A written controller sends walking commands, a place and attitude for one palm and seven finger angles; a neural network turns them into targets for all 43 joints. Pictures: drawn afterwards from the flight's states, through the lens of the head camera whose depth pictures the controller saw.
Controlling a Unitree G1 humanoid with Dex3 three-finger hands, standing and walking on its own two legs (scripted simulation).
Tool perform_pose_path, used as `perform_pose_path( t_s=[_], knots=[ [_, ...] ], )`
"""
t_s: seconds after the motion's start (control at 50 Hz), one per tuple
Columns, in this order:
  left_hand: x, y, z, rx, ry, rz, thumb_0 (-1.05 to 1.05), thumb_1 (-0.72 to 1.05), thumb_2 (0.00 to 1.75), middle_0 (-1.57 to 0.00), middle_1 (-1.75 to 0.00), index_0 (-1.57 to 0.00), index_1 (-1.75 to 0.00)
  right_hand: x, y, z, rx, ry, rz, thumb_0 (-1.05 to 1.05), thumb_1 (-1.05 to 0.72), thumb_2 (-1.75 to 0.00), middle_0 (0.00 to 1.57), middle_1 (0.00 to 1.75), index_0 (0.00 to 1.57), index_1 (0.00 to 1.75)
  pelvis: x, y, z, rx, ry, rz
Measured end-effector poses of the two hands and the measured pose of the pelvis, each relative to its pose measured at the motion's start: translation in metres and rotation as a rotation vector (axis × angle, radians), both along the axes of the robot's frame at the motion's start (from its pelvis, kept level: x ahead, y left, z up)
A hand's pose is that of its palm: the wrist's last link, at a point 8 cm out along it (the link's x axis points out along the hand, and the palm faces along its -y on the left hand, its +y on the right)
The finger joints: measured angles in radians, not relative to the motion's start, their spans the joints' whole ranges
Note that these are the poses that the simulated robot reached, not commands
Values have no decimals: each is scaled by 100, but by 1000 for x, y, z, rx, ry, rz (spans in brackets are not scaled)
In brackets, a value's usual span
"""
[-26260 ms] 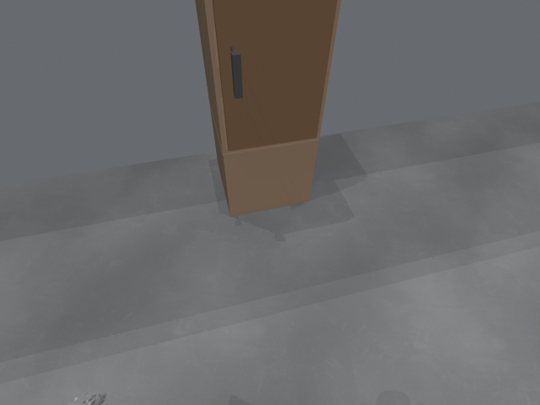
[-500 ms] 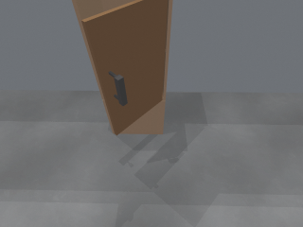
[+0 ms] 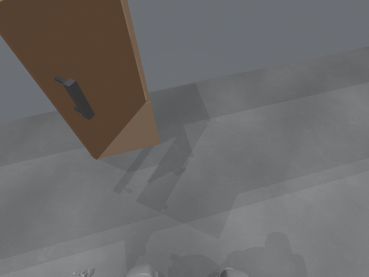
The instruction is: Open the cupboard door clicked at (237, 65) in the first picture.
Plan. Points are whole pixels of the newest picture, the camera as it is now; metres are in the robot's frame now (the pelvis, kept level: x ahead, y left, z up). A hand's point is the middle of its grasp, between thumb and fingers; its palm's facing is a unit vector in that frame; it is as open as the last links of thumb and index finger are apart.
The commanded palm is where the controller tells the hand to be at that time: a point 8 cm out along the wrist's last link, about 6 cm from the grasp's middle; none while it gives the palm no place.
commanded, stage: walk to a spot facing it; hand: left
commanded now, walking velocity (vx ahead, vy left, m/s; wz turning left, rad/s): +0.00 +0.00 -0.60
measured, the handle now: (74, 98) +0.56 +0.36 +0.00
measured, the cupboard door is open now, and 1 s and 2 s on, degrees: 47 47 47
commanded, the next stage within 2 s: none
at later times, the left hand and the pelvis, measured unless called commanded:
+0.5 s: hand (131, 266) +0.15 +0.15 -0.14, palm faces -0.29 -0.92 -0.25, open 7.4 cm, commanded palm none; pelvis -0.02 -0.03 +0.01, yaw -18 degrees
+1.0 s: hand (168, 245) +0.20 +0.06 -0.14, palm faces -0.56 -0.81 -0.18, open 7.4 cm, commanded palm none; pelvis +0.03 -0.06 +0.02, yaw -36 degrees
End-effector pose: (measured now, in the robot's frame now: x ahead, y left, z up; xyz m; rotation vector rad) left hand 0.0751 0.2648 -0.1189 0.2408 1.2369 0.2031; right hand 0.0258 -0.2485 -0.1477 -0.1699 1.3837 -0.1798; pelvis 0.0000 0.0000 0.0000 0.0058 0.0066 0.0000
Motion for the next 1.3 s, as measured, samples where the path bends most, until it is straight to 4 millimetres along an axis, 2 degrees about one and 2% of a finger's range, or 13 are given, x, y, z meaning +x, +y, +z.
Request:
perform_pose_path(
  t_s=[0.16, 0.24, 0.38, 0.5, 0.54, 0.6, 0.78, 0.86, 0.92, 1.04, 1.18, 1.24, 1.3],
  knots=[
    [8, -17, 2, -21, 44, -102, 0, 91, 90, -20, -30, -20, -30, 34, -13, 30, -46, -196, -78, 0, -91, -90, 20, 30, 19, 30, -7, 0, 13, 15, 16, -123],
    [24, -17, -8, -58, 28, -141, 0, 91, 90, -20, -30, -20, -30, 34, -10, 38, -83, -271, -98, 0, -91, -90, 20, 30, 20, 30, -7, 8, 8, -9, 28, -169],
    [61, -34, 3, -85, -35, -221, 0, 91, 90, -20, -30, -20, -30, -16, -13, 47, -92, -179, -132, 0, -90, -90, 21, 30, 20, 30, -12, -3, 19, -21, 19, -235],
    [84, -69, 9, -54, -62, -350, 0, 91, 90, -20, -30, -19, -30, -65, -36, 27, -65, -135, -255, 0, -90, -89, 21, 30, 20, 30, -17, -26, 10, -17, 17, -321],
    [87, -79, 6, -27, -72, -390, 0, 91, 90, -20, -30, -20, -30, -81, -48, 16, -64, -119, -304, 0, -90, -89, 21, 30, 20, 30, -21, -34, 1, 2, 14, -355],
    [81, -90, 9, -10, -43, -418, 0, 91, 90, -20, -30, -20, -30, -97, -59, 16, -77, -92, -361, 0, -90, -90, 21, 30, 20, 30, -25, -36, 6, -2, 3, -389],
    [70, -109, 9, -51, 43, -475, 0, 91, 90, -20, -30, -20, -30, -101, -58, 42, -81, -149, -443, 0, -91, -90, 20, 30, 19, 30, -16, -43, 21, 22, 17, -494],
    [83, -109, -3, -76, 73, -501, 0, 91, 90, -20, -30, -20, -30, -96, -50, 44, -114, -194, -473, 0, -91, -90, 20, 30, 20, 30, 1, -41, 15, 1, 41, -548],
    [105, -120, -5, -84, 94, -550, 1, 91, 90, -20, -30, -20, -30, -107, -38, 47, -122, -176, -515, 0, -91, -90, 20, 30, 20, 30, 11, -46, 16, -2, 37, -581],
    [171, -182, 7, -117, 26, -671, 1, 91, 90, -20, -30, -19, -30, -148, -11, 50, -58, -24, -635, 0, -90, -90, 21, 30, 20, 30, 32, -73, 26, -8, 45, -663],
    [247, -310, 8, -132, -70, -885, 1, 92, 90, -19, -30, -19, -30, -193, 8, 33, 55, 140, -822, 0, -90, -90, 21, 30, 20, 30, 53, -130, 11, -5, 31, -765],
    [268, -358, 2, -147, -171, -918, 0, 91, 90, -20, -30, -19, -30, -201, -2, 16, 108, 197, -872, 0, -90, -90, 21, 30, 20, 30, 58, -160, -5, 12, 6, -783],
    [266, -378, 5, -138, -163, -919, 0, 92, 90, -20, -30, -19, -30, -184, -39, 12, 89, 165, -890, 0, -90, -90, 20, 30, 20, 30, 65, -178, 0, -7, -9, -799]
  ],
)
